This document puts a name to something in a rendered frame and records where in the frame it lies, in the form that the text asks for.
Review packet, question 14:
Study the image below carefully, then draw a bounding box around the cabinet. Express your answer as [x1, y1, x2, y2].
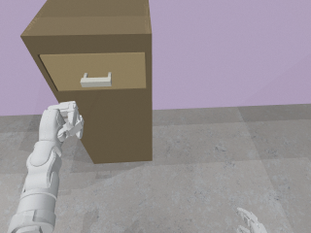
[20, 0, 153, 164]

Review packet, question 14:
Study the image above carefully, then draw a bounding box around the robot right hand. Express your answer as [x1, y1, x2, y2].
[236, 207, 268, 233]

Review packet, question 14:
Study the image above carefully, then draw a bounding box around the left robot forearm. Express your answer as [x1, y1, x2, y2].
[7, 140, 63, 233]

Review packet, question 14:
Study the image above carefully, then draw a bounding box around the handle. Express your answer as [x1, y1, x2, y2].
[80, 72, 112, 87]

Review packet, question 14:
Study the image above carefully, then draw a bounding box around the drawer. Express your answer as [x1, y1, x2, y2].
[40, 52, 146, 91]

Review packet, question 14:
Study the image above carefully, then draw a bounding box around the robot left hand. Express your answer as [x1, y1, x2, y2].
[39, 101, 85, 146]

